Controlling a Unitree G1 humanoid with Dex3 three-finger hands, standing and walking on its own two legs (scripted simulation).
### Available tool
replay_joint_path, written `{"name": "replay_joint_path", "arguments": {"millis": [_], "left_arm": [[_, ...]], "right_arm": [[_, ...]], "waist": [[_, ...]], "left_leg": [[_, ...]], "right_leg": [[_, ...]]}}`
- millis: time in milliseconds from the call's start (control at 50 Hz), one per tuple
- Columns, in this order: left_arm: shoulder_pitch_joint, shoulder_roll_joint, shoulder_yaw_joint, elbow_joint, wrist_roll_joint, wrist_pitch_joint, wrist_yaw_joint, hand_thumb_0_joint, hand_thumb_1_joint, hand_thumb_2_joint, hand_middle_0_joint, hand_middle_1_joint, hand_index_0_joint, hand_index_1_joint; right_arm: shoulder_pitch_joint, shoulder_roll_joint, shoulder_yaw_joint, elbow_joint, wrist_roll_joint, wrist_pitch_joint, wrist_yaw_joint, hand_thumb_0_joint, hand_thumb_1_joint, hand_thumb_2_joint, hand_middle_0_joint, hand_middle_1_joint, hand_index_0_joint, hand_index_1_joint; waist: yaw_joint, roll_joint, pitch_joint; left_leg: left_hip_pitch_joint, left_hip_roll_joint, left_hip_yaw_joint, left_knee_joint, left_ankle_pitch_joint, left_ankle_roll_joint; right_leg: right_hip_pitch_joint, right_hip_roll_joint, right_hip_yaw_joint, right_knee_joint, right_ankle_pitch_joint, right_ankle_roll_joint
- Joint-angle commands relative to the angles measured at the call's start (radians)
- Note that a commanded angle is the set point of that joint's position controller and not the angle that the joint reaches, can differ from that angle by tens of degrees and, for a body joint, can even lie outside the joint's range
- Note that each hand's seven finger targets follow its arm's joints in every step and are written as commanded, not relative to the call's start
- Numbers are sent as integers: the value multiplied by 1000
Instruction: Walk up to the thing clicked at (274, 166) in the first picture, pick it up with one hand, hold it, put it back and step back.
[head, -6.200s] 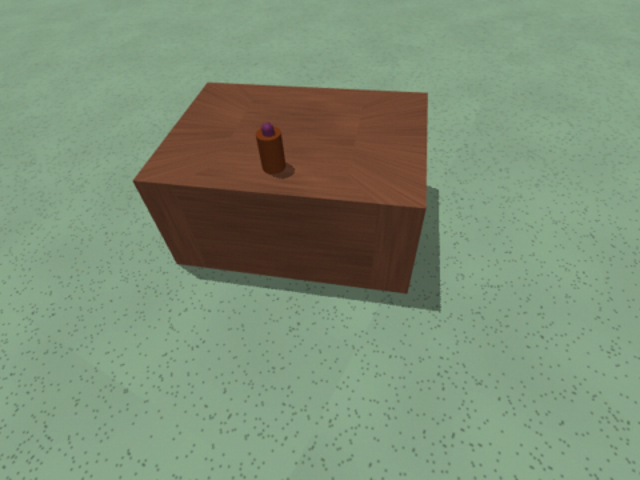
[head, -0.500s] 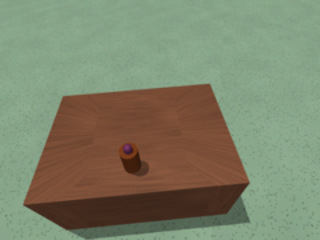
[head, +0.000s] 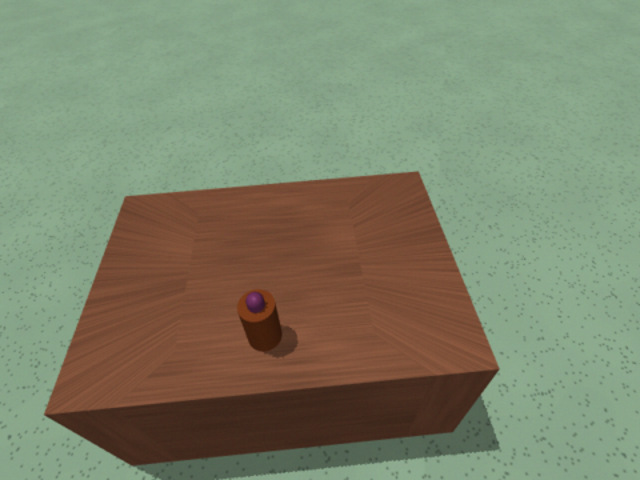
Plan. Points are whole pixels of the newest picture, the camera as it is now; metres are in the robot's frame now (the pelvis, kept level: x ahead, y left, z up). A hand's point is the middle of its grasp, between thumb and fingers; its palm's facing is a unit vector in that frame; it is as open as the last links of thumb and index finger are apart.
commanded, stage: stand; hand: left
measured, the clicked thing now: (259, 317) +0.49 +0.16 -0.25
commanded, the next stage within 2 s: go down in 0.30 s
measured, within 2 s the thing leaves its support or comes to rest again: neither
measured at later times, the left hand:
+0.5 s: hand out of the picture +0.09 +0.25 -0.15, palm faces +0.02 -0.94 -0.34, open 8.0 cm
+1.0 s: hand out of the picture +0.16 +0.26 -0.15, palm faces +0.04 -0.94 -0.34, open 16.7 cm
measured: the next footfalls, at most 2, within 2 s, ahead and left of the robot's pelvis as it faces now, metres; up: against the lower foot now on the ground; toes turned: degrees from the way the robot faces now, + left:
none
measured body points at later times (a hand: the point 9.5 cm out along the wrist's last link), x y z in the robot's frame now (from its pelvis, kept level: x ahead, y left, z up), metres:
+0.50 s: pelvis -0.01 +0.00 +0.00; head +0.02 +0.00 +0.44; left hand +0.09 +0.30 -0.13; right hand +0.10 -0.29 -0.13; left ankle +0.02 +0.14 -0.75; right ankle -0.02 -0.14 -0.75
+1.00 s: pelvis +0.00 +0.00 -0.03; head +0.06 +0.00 +0.42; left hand +0.16 +0.31 -0.13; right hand +0.15 -0.28 -0.12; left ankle +0.02 +0.14 -0.75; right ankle -0.02 -0.14 -0.75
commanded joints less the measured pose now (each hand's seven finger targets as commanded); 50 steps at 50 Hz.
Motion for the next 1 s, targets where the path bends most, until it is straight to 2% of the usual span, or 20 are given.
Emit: {"name": "replay_joint_path", "arguments": {"millis": [0,260,360,380,400,420,440,480,520,540,580,620,640,680,720,760,800,880,920,980], "left_arm": [[-27,216,45,-59,-2,-17,12,0,900,900,-200,-300,-200,-301],[-17,218,46,-54,-2,-14,10,0,900,900,-200,-300,-200,-301],[-11,218,46,-57,-3,-15,10,0,900,900,-200,-300,-200,-301],[-12,215,44,-54,-5,-16,9,0,820,820,-162,-220,-187,-221],[-363,19,9,-405,-80,-99,16,0,740,740,-82,-140,-107,-141],[-377,109,39,-443,-83,-101,33,0,660,660,-9,-60,-27,-61],[-258,186,81,-303,-78,-64,45,0,580,580,-2,-17,0,-44],[-129,200,112,-190,-69,11,35,0,420,420,-8,-40,0,-69],[-217,224,114,-273,-58,17,41,0,264,299,-17,-27,-3,-50],[-204,241,130,-273,-41,40,37,0,211,273,-28,-23,-13,-46],[-67,219,174,-173,-1,107,11,0,128,217,-41,-7,-26,-27],[-70,200,167,-270,2,156,-3,0,36,168,-54,-17,-48,-26],[-96,207,167,-344,-4,185,-6,0,5,156,-54,-18,-48,-26],[-108,185,157,-343,-7,247,-21,0,-101,127,-55,-13,-47,-22],[-130,163,147,-387,-8,276,-35,0,-208,121,-61,-25,-47,-40],[-129,208,175,-452,-4,290,-42,0,-360,103,-70,-46,-57,-60],[-84,191,174,-443,4,304,-51,0,-451,94,-68,-54,-59,-65],[-130,233,219,-577,18,282,-37,0,-584,50,-74,-48,-68,-56],[-186,210,207,-626,18,259,-30,0,-574,62,-69,-46,-57,-59],[-62,173,209,-615,11,263,-25,0,-599,60,-78,-43,-59,-63]], "right_arm": [[-34,-215,-46,-55,4,-17,-14,0,-900,-900,200,300,200,300],[-31,-215,-47,-52,5,-15,-14,0,-900,-900,200,300,200,300],[-34,-216,-48,-53,6,-18,-14,0,-900,-900,200,300,200,300],[-28,-210,-45,-51,6,-19,-13,0,-820,-820,120,220,120,220],[-379,-36,-17,-402,105,-136,-29,0,-740,-740,45,140,48,140],[-319,-107,-29,-447,96,-159,-44,0,-660,-660,45,60,48,60],[-205,-176,-78,-280,90,-141,-62,0,-580,-580,45,54,48,54],[-170,-190,-121,-224,93,-116,-69,0,-420,-420,45,54,49,54],[-185,-190,-129,-331,92,-141,-84,0,-260,-260,45,53,48,53],[-105,-187,-141,-333,84,-134,-84,0,-180,-221,46,53,48,53],[84,-170,-198,-293,57,-110,-63,0,-32,-194,46,53,49,53],[23,-168,-195,-461,60,-114,-53,0,70,-163,47,52,49,52],[-7,-147,-177,-502,66,-107,-50,0,115,-151,48,52,49,52],[5,-95,-148,-424,68,-85,-40,0,202,-128,48,51,50,51],[-50,-86,-146,-486,71,-95,-32,0,268,-111,49,51,50,51],[-25,-107,-166,-511,66,-95,-28,0,357,-87,50,51,50,51],[53,-97,-169,-465,60,-91,-23,0,433,-67,51,50,51,50],[-60,-146,-199,-615,45,-119,-42,0,509,-47,52,50,51,50],[-67,-112,-182,-593,39,-142,-53,0,514,-47,51,50,51,50],[22,-99,-189,-577,32,-158,-65,0,491,-55,51,50,51,50]], "waist": [[1,6,-68],[1,-2,-59],[5,1,-76],[2,-2,-67],[-34,45,-99],[-28,28,-108],[-38,37,-60],[-14,-3,-83],[-8,-26,-258],[-15,-13,-305],[-31,-2,-261],[-15,-21,-373],[-10,-13,-363],[1,26,-204],[1,18,-198],[-1,18,-215],[-12,8,-193],[-2,12,-330],[-9,32,-308],[-12,26,-325]], "left_leg": [[37,92,-67,-49,136,43],[41,90,-76,-56,83,42],[54,93,-74,-45,134,45],[45,91,-75,-48,130,42],[-54,-42,45,45,30,26],[-24,-39,41,36,-15,23],[-38,-38,43,30,-67,21],[-97,-32,39,96,-1,20],[-79,-33,36,143,75,30],[-74,-36,34,160,98,33],[-119,-40,32,182,107,35],[-61,-49,35,167,158,33],[-62,-55,38,154,146,33],[-143,-61,43,142,50,29],[-183,-56,41,161,-27,31],[-201,-51,40,175,-55,34],[-210,-48,40,191,-33,39],[-165,-34,20,235,101,32],[-184,-30,15,251,65,30],[-182,-29,15,278,86,30]], "right_leg": [[-38,-98,62,-61,126,-45],[-61,-95,65,-66,67,-48],[-50,-97,66,-56,112,-48],[-52,-96,64,-55,104,-47],[-196,30,-15,37,75,-36],[-174,25,-13,27,41,-34],[-209,28,-16,28,-9,-39],[-211,46,-25,87,46,-40],[-178,43,-14,127,135,-31],[-179,46,-18,149,161,-31],[-248,53,-21,180,169,-38],[-177,51,-22,168,206,-35],[-183,47,-21,149,190,-30],[-277,42,-22,132,80,-35],[-314,47,-25,156,-2,-39],[-316,49,-27,168,-25,-39],[-327,48,-26,175,1,-38],[-280,47,-21,235,122,-32],[-315,44,-18,253,86,-33],[-317,43,-18,278,111,-30]]}}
